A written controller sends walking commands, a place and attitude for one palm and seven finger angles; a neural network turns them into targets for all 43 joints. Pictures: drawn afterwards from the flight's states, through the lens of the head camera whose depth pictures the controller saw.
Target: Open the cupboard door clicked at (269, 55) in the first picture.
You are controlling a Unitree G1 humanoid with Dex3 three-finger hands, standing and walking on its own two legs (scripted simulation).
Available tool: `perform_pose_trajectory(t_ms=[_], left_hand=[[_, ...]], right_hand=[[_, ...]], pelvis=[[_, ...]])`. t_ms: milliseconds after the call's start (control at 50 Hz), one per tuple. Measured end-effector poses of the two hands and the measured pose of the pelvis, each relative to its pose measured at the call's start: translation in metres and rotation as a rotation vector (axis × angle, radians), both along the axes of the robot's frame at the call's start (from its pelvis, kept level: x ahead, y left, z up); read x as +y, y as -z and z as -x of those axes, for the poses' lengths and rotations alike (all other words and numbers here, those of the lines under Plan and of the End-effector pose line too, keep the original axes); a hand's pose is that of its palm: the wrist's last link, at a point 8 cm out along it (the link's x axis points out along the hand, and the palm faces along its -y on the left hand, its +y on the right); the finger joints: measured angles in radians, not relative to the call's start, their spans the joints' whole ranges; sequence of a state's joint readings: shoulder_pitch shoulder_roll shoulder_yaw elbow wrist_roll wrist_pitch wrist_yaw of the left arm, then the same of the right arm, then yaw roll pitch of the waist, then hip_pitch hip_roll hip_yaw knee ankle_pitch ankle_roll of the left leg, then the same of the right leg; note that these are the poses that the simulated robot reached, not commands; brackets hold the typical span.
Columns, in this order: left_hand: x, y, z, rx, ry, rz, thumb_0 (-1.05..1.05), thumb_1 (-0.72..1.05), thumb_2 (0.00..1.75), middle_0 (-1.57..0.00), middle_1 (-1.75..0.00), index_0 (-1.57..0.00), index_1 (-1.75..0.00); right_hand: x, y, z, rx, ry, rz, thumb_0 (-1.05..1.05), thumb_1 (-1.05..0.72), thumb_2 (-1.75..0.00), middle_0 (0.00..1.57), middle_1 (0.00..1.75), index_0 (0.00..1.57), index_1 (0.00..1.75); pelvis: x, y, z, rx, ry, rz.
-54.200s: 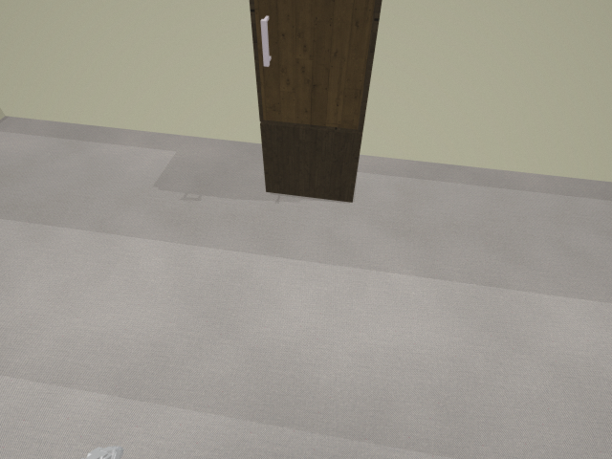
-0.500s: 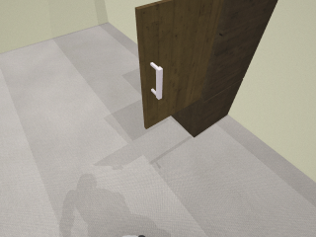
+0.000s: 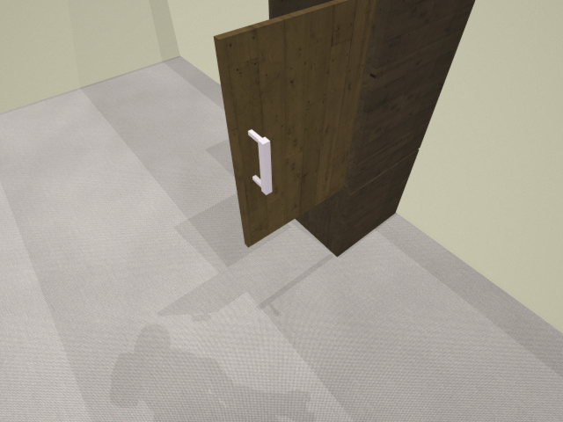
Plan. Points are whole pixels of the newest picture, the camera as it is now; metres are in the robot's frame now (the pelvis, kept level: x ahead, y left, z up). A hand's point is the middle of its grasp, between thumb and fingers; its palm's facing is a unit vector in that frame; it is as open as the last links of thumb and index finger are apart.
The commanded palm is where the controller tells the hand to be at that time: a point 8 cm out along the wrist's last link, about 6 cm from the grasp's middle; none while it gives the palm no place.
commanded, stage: look to check the result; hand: left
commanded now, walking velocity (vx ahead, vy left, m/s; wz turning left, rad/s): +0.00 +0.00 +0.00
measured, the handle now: (260, 163) +0.64 +0.08 -0.03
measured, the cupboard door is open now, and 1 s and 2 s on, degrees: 89 89 89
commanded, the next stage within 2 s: stand and wait in 0.62 s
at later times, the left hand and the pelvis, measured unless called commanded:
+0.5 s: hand out of the picture +0.07 +0.22 -0.16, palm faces -0.03 -0.95 -0.31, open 7.4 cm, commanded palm none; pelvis +0.02 -0.01 +0.00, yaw -1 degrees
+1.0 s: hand out of the picture +0.08 +0.21 -0.16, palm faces -0.03 -0.95 -0.30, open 7.4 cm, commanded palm none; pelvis +0.03 -0.01 +0.00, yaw -1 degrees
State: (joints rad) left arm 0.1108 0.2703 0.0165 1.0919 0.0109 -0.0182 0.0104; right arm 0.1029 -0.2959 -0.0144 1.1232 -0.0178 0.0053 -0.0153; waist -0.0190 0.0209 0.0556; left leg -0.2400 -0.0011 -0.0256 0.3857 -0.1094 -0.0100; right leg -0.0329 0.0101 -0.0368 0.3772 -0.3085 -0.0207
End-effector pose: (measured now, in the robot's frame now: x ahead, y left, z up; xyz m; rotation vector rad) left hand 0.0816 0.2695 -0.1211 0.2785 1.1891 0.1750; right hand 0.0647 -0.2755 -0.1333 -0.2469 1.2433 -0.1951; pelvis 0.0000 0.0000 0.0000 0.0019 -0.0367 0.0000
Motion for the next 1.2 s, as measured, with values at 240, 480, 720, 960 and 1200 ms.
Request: perform_pose_trajectory(t_ms=[240,480,720,960,1200], left_hand=[[0.002,0.002,0.002,0.073,-0.007,-0.017,0.0,0.9,0.9,-0.2,-0.3,-0.21,-0.3],[-0.004,0.006,0.017,0.138,-0.029,-0.009,0.0,0.9,0.9,-0.2,-0.3,-0.21,-0.3],[-0.012,0.008,0.014,0.132,-0.03,0.008,0.0,0.9,0.9,-0.2,-0.3,-0.21,-0.3],[-0.012,0.007,0.006,0.115,-0.02,0.004,0.0,0.9,0.9,-0.2,-0.3,-0.21,-0.3],[-0.012,0.007,0.006,0.123,-0.013,-0.001,0.0,0.9,0.9,-0.2,-0.3,-0.21,-0.3]], right_hand=[[-0.008,0.001,0.0,0.054,0.011,0.012,0.0,-0.91,-0.9,0.2,0.3,0.2,0.3],[0.002,0.006,-0.006,0.069,0.01,-0.016,0.0,-0.91,-0.9,0.2,0.3,0.21,0.3],[0.006,0.006,-0.015,0.049,0.013,-0.024,0.0,-0.91,-0.9,0.2,0.3,0.21,0.3],[0.002,0.005,-0.012,0.05,0.026,-0.018,0.0,-0.91,-0.9,0.2,0.3,0.21,0.3],[0.0,0.005,-0.001,0.072,0.039,-0.019,0.0,-0.91,-0.9,0.2,0.3,0.21,0.3]], pelvis=[[-0.005,-0.001,-0.014,0.007,0.01,-0.004],[-0.006,-0.001,-0.022,0.011,0.016,-0.008],[-0.007,-0.001,-0.027,0.012,0.019,-0.011],[-0.008,-0.001,-0.03,0.011,0.025,-0.013],[-0.01,-0.002,-0.031,0.011,0.031,-0.014]])
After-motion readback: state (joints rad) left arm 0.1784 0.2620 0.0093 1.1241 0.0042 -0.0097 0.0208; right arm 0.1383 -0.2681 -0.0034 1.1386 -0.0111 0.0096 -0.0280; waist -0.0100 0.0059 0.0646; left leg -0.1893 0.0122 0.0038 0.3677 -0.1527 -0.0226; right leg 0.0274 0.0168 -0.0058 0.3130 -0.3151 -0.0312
